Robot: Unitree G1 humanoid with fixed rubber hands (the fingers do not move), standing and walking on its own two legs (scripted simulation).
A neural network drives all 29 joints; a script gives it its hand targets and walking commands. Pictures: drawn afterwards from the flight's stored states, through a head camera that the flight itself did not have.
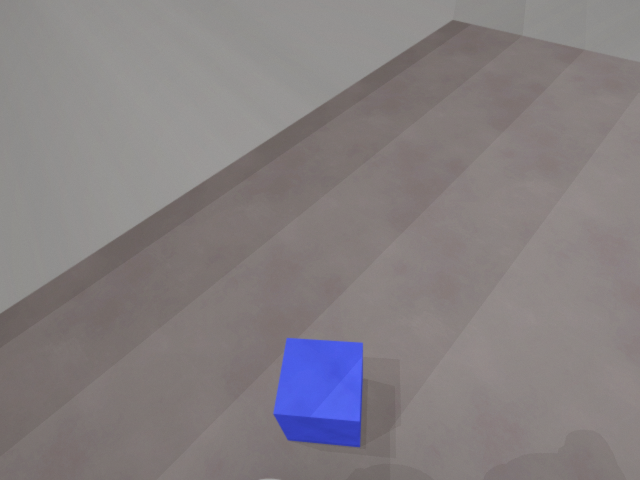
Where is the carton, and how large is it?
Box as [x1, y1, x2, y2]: [273, 338, 362, 446]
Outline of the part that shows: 287,338 273,413 287,439 359,446 362,382 362,343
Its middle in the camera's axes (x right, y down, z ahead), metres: +0.00 +0.45 +1.09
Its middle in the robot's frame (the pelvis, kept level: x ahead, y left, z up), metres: +0.45 +0.07 -0.64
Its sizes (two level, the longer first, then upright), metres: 0.210 0.200 0.250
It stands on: the floor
